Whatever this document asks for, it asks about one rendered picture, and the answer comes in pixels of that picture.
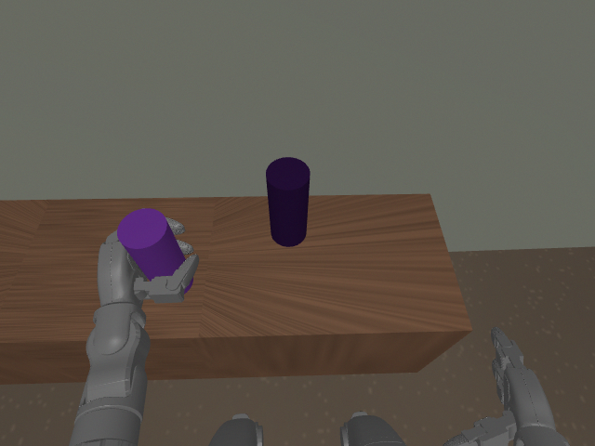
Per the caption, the right robot hand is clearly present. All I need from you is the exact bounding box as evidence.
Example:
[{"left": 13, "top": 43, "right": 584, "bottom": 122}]
[{"left": 443, "top": 327, "right": 556, "bottom": 446}]

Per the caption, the left robot hand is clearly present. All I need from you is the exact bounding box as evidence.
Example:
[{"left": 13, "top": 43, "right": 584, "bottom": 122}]
[{"left": 97, "top": 208, "right": 199, "bottom": 308}]

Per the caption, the right robot arm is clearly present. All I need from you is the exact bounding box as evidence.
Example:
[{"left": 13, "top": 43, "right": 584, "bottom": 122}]
[{"left": 513, "top": 426, "right": 570, "bottom": 446}]

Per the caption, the left robot arm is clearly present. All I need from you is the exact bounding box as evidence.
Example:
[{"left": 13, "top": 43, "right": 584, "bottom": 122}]
[{"left": 69, "top": 302, "right": 151, "bottom": 446}]

